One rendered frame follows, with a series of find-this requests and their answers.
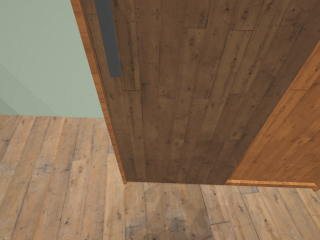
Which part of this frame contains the handle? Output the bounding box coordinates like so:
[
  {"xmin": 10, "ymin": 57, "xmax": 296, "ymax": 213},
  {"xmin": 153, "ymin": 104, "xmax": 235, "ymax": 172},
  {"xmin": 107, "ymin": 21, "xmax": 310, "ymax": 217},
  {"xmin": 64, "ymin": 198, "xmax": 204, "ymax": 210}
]
[{"xmin": 94, "ymin": 0, "xmax": 121, "ymax": 78}]

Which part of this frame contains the wardrobe door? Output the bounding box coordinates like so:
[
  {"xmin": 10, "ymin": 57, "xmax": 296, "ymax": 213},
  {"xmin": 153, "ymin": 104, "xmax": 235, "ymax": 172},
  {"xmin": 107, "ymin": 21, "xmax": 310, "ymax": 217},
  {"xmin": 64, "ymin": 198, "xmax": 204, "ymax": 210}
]
[
  {"xmin": 79, "ymin": 0, "xmax": 320, "ymax": 185},
  {"xmin": 228, "ymin": 40, "xmax": 320, "ymax": 183}
]

